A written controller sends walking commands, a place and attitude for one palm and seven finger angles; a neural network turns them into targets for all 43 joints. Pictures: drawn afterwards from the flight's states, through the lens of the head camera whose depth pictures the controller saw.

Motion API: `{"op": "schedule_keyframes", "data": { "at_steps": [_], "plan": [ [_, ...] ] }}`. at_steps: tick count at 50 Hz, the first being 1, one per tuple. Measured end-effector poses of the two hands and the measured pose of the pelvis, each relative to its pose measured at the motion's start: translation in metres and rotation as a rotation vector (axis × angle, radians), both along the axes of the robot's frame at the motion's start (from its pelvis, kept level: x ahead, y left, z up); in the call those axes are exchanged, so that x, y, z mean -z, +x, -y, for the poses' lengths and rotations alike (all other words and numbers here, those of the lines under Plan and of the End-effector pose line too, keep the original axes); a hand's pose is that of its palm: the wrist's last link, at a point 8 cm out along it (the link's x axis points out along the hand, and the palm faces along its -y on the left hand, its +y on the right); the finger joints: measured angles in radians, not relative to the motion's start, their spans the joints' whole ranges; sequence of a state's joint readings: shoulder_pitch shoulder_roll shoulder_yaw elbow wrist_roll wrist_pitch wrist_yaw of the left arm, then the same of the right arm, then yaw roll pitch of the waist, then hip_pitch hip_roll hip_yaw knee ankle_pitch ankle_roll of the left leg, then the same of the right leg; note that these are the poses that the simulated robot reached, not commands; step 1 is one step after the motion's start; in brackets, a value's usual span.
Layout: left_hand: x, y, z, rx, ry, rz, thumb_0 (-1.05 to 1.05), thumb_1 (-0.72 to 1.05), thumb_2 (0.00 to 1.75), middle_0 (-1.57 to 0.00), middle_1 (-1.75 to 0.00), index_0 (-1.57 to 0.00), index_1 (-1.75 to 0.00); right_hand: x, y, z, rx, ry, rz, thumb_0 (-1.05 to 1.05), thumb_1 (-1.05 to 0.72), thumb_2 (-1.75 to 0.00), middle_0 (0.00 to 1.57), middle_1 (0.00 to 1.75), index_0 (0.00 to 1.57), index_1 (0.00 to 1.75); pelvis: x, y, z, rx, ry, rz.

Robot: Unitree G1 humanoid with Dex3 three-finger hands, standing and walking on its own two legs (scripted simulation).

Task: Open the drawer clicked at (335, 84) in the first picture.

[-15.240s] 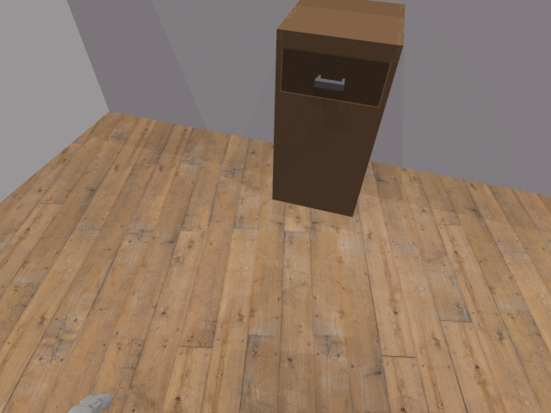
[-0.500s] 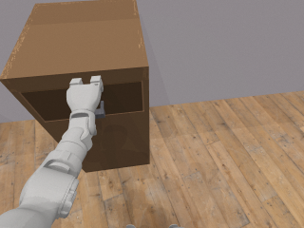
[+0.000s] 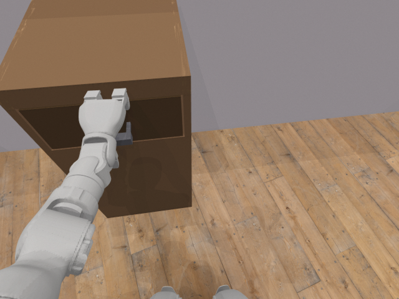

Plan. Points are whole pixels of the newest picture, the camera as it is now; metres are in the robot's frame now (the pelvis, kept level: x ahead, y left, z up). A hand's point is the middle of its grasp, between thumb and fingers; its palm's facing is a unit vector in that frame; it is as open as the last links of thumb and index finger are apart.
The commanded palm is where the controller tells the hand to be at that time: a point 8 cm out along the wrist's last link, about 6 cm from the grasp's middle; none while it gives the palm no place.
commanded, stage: move the hooked fingers above the handle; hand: left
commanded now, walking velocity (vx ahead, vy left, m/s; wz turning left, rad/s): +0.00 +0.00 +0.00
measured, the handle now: (111, 133) +0.52 +0.20 -0.04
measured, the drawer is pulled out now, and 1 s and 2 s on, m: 0.00 0.00 0.00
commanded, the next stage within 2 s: none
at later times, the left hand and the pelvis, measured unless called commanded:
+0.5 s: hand (110, 129) +0.48 +0.18 +0.03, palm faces +0.03 +0.01 -1.00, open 13.7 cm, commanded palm +0.46 +0.22 +0.06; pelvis -0.01 +0.00 +0.00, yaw +0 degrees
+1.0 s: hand (111, 129) +0.48 +0.18 +0.03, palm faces +0.04 +0.00 -1.00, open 13.6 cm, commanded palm +0.46 +0.22 +0.06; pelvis -0.01 +0.01 +0.00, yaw +0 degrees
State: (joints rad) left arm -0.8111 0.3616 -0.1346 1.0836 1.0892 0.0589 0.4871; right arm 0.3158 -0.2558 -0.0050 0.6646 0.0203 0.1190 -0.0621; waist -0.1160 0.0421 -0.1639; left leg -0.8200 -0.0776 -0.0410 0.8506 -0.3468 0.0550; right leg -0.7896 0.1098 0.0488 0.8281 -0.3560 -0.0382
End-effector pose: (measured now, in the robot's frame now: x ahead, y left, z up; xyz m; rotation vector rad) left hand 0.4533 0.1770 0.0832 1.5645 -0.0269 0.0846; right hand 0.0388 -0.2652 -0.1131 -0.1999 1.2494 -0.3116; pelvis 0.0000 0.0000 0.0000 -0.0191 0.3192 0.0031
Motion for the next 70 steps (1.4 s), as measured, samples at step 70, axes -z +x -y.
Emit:
{"op": "schedule_keyframes", "data": {
  "at_steps": [70],
  "plan": [
    [-0.001,0.001,0.000,-0.013,0.005,-0.022,0.00,-0.49,0.30,-0.38,-1.29,-0.34,-1.28,-0.001,-0.012,-0.010,0.018,-0.017,-0.007,0.01,-0.90,-0.90,0.20,0.30,0.21,0.30,0.002,-0.010,-0.004,0.004,-0.005,0.005]
  ]
}}
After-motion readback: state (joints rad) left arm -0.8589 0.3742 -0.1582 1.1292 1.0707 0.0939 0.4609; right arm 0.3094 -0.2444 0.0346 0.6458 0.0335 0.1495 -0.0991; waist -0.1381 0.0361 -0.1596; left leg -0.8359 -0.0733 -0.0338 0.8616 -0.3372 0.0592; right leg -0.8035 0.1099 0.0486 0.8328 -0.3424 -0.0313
